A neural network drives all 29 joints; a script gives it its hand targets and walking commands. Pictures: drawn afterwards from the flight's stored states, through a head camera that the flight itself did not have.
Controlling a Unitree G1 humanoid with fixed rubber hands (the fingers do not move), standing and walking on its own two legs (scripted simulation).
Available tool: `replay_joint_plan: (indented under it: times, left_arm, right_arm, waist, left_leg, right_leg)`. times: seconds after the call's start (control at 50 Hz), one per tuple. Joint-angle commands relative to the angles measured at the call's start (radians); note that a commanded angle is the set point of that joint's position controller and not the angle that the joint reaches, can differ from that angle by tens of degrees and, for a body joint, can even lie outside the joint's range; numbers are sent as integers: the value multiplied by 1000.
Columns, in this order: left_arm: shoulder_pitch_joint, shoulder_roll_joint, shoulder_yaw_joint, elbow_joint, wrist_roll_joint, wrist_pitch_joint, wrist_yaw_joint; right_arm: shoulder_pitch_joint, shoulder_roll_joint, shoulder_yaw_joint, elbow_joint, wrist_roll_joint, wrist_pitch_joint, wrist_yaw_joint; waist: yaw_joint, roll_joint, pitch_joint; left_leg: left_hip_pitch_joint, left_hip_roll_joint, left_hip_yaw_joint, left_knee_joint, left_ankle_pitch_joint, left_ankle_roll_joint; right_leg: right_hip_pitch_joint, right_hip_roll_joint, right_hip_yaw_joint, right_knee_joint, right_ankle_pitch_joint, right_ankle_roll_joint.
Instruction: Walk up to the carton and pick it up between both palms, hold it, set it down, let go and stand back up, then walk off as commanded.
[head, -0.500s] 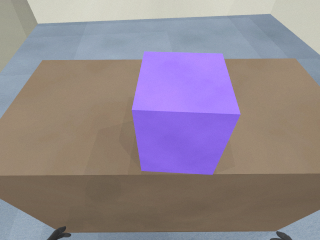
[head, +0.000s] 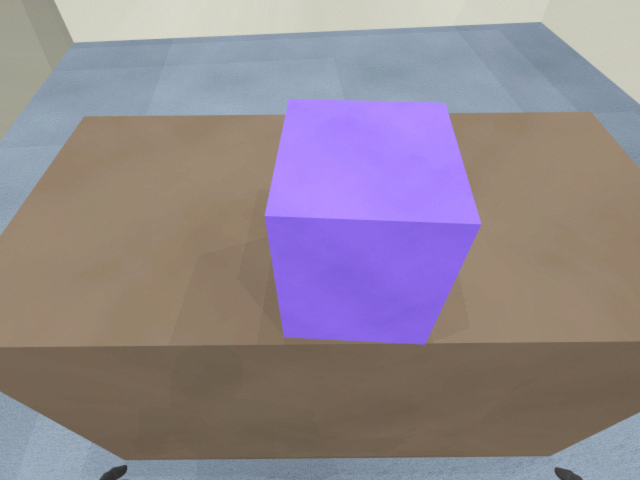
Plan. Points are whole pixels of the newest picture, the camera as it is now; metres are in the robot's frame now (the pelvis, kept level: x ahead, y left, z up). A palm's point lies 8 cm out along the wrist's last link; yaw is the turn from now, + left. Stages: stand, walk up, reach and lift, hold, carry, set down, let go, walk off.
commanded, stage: stand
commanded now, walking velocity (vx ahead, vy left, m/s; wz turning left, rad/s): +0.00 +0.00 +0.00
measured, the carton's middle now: (359, 226) +0.40 -0.03 +0.09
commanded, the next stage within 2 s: walk off in 0.56 s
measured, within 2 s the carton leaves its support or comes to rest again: neither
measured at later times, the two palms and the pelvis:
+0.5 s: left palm out of the picture +0.09 +0.31 -0.11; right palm out of the picture +0.10 -0.31 -0.10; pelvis +0.01 +0.00 +0.00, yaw +0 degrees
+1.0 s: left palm out of the picture +0.06 +0.31 -0.11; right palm out of the picture +0.06 -0.35 -0.11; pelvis -0.03 -0.01 -0.01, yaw +3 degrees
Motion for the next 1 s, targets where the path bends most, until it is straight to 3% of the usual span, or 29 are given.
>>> replay_joint_plan:
  times: [0.0, 0.04, 0.12, 0.16, 0.18, 0.2, 0.24, 0.26, 0.42, 0.44, 0.5, 0.54, 0.56, 0.58, 0.6, 0.62, 0.64, 0.68, 0.7, 0.72, 0.74, 0.8, 0.84, 0.86, 0.88, 0.9, 0.94, 0.96, 0.98]
  left_arm:
    - [-35, 186, 36, -50, 6, -7, 10]
    - [-34, 173, 31, -51, -1, -14, 12]
    - [-57, 167, 35, -57, -3, -12, 14]
    - [-47, 181, 34, -46, -5, -15, 16]
    - [-38, 176, 35, -40, -4, -14, 13]
    - [-34, 161, 33, -41, -1, -15, 16]
    - [-23, 187, 37, -35, -2, -11, 17]
    - [-18, 168, 29, -36, -1, -11, 16]
    - [-43, 168, 36, -40, -2, -9, 16]
    - [-46, 179, 41, -26, -2, -9, 20]
    - [-36, 156, 33, -39, 0, -7, 15]
    - [-45, 188, 44, -25, 0, -11, 17]
    - [-49, 167, 36, -28, 3, -8, 18]
    - [-44, 164, 32, -40, 3, -1, 17]
    - [-43, 145, 30, -43, -7, -3, 12]
    - [-57, 176, 42, -37, 3, -4, 18]
    - [-58, 163, 34, -37, -2, -3, 12]
    - [-61, 168, 40, -32, 3, -2, 19]
    - [-57, 186, 45, -27, 1, 2, 22]
    - [-46, 163, 39, -35, -3, -1, 16]
    - [13, 185, 83, -129, -31, 20, 27]
    - [45, 172, 93, -166, -28, 41, 28]
    - [55, 161, 110, -215, -12, 50, 25]
    - [64, 150, 109, -240, -8, 62, 24]
    - [39, 149, 117, -247, -2, 70, 22]
    - [44, 151, 115, -262, 3, 78, 19]
    - [97, 152, 113, -264, -4, 84, 16]
    - [113, 151, 114, -260, -8, 76, 14]
    - [110, 138, 108, -267, -10, 71, 19]
  right_arm:
    - [-60, -191, -38, -48, -2, -13, -10]
    - [-50, -179, -29, -54, 5, -14, -9]
    - [-41, -200, -36, -41, -2, -13, -13]
    - [-53, -191, -39, -41, 3, -13, -9]
    - [-35, -193, -40, -31, -3, -11, -10]
    - [-56, -207, -49, -34, 2, -11, -11]
    - [-25, -184, -42, -30, 5, -11, -13]
    - [-34, -183, -40, -36, 3, -14, -14]
    - [-67, -207, -40, -33, 4, -12, -19]
    - [-39, -192, -42, -24, 6, -10, -16]
    - [-31, -201, -47, -27, 9, -12, -18]
    - [-57, -189, -40, -28, 1, -14, -20]
    - [-55, -186, -41, -34, -1, -12, -18]
    - [-49, -183, -39, -35, 10, -16, -18]
    - [-48, -203, -47, -30, 8, -17, -22]
    - [-65, -201, -43, -30, 8, -13, -20]
    - [-33, -190, -44, -27, 15, -13, -24]
    - [-45, -206, -48, -20, 4, -12, -24]
    - [-50, -196, -47, -26, 2, -14, -19]
    - [-53, -201, -46, -27, 0, -12, -22]
    - [22, -248, -99, -149, 3, 9, -17]
    - [66, -255, -115, -170, 4, 27, -21]
    - [99, -264, -126, -225, 3, 28, -23]
    - [92, -275, -131, -251, 0, 29, -28]
    - [96, -291, -136, -262, -4, 33, -37]
    - [93, -296, -137, -283, -8, 33, -37]
    - [39, -291, -135, -327, -18, 44, -41]
    - [16, -287, -136, -350, -24, 43, -46]
    - [1, -268, -133, -351, -32, 45, -55]
  waist:
    - [4, 37, -42]
    - [8, -9, -68]
    - [2, -6, -78]
    - [-7, 37, -56]
    - [-9, -21, -49]
    - [-1, 32, -69]
    - [-7, -20, -57]
    - [-5, 24, -57]
    - [7, 17, -85]
    - [-4, -12, -60]
    - [-7, 25, -69]
    - [2, 1, -80]
    - [-7, 35, -105]
    - [-4, -11, -68]
    - [3, 29, -93]
    - [2, 19, -74]
    - [-10, -27, -57]
    - [-15, 17, -34]
    - [-14, -2, -59]
    - [3, 16, -32]
    - [-11, 53, 53]
    - [-29, 71, 13]
    - [-40, 106, -60]
    - [-45, 177, -87]
    - [-55, 174, -76]
    - [-53, 179, -109]
    - [-21, 200, -82]
    - [-27, 187, -69]
    - [-19, 150, -88]
  left_leg:
    - [9, 152, -127, -60, 147, 16]
    - [14, 139, -122, -59, 129, 13]
    - [24, 138, -120, -65, 149, 8]
    - [35, 146, -129, -57, 149, 10]
    - [28, 153, -134, -54, 166, 17]
    - [48, 147, -119, -46, 190, 7]
    - [37, 148, -126, -55, 200, 13]
    - [37, 146, -124, -41, 209, 15]
    - [37, 149, -122, -51, 237, 9]
    - [47, 144, -132, -68, 220, 10]
    - [41, 146, -123, -43, 228, 1]
    - [45, 152, -123, -54, 235, 10]
    - [64, 146, -124, -57, 247, 4]
    - [36, 152, -125, -43, 247, 8]
    - [38, 143, -127, -51, 256, 5]
    - [48, 151, -127, -52, 268, -1]
    - [38, 151, -126, -58, 250, 0]
    - [39, 150, -119, -51, 194, 5]
    - [38, 153, -131, -70, 203, 14]
    - [13, 137, -114, -62, 162, 8]
    - [-73, 129, -114, 97, 465, 37]
    - [-89, 167, -129, 102, 515, 118]
    - [-81, 235, -221, 96, 581, 186]
    - [-74, 300, -302, 71, 623, 238]
    - [-118, 351, -340, 47, 593, 288]
    - [-125, 362, -366, 49, 573, 308]
    - [-126, 362, -335, 87, 600, 291]
    - [-111, 362, -301, 127, 632, 286]
    - [-16, 345, -297, 182, 609, 249]
  right_leg:
    - [-16, -97, 72, -43, 115, -32]
    - [-4, -107, 81, -48, 111, -35]
    - [8, -106, 83, -47, 142, -35]
    - [-29, -106, 89, -58, 122, -40]
    - [-17, -106, 78, -52, 124, -42]
    - [-5, -109, 75, -56, 171, -39]
    - [4, -108, 73, -37, 181, -41]
    - [-4, -116, 82, -42, 206, -45]
    - [29, -109, 66, -43, 207, -40]
    - [7, -110, 79, -38, 185, -44]
    - [16, -105, 67, -53, 196, -35]
    - [27, -114, 69, -46, 178, -39]
    - [37, -110, 66, -37, 186, -41]
    - [20, -103, 54, -41, 209, -36]
    - [40, -109, 68, -40, 188, -41]
    - [30, -110, 62, -43, 196, -43]
    - [20, -107, 61, -47, 198, -32]
    - [-7, -107, 67, -61, 169, -34]
    - [1, -111, 62, -51, 144, -41]
    - [-5, -110, 75, -62, 126, -37]
    - [-107, -82, 63, 123, 346, -67]
    - [-89, -32, 43, 279, 289, -74]
    - [-121, 30, 15, 434, 83, -68]
    - [-156, 72, 7, 539, -173, -54]
    - [-177, 86, 30, 647, -405, -57]
    - [-180, 99, 70, 706, -438, -57]
    - [-200, 107, 109, 684, -407, -59]
    - [-237, 89, 118, 653, -402, -63]
    - [-295, 64, 161, 557, -365, -79]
